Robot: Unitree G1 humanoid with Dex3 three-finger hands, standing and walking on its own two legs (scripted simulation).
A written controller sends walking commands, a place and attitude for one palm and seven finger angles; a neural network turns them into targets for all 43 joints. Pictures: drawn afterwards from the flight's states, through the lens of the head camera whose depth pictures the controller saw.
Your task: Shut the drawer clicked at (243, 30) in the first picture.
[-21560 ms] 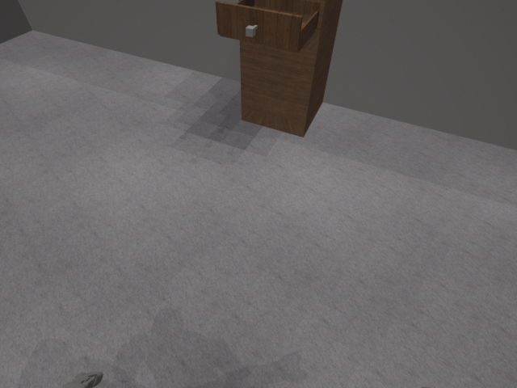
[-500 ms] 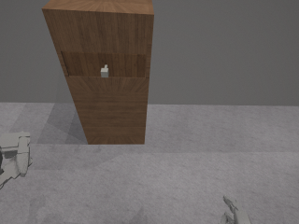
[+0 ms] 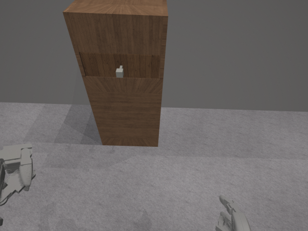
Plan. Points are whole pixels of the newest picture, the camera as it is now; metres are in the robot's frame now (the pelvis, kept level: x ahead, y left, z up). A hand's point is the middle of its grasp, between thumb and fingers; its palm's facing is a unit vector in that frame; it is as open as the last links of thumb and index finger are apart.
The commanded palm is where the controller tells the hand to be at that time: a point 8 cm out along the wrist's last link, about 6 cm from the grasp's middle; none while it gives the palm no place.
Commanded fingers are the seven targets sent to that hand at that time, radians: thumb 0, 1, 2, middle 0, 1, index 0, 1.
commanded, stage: stop stepping back and stand still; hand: left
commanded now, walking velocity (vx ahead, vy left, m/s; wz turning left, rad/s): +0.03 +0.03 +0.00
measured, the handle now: (120, 70) +0.83 +0.21 -0.05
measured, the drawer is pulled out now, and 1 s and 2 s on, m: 0.00 0.00 0.00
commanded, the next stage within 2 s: let the arm hang, fingers relaxed in 0.08 s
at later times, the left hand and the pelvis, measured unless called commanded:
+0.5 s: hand out of the picture +0.05 +0.20 -0.18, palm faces +0.09 -0.97 -0.21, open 3.2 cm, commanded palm none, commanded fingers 0.00 0.90 0.90 -0.72 -0.86 -0.72 -0.86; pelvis +0.00 +0.00 -0.01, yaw +4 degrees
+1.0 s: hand out of the picture -0.05 +0.16 -0.17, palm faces +0.09 -0.98 -0.17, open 7.1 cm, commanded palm none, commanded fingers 0.00 0.90 0.90 -0.20 -0.30 -0.20 -0.30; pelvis -0.01 +0.01 +0.00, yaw +3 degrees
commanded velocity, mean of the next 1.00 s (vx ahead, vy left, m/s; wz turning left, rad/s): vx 0.00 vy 0.00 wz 0.00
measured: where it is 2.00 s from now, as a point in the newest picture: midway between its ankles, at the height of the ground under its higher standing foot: outside the picture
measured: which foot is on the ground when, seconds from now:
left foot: down 0.00-1.00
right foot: down 0.00-1.00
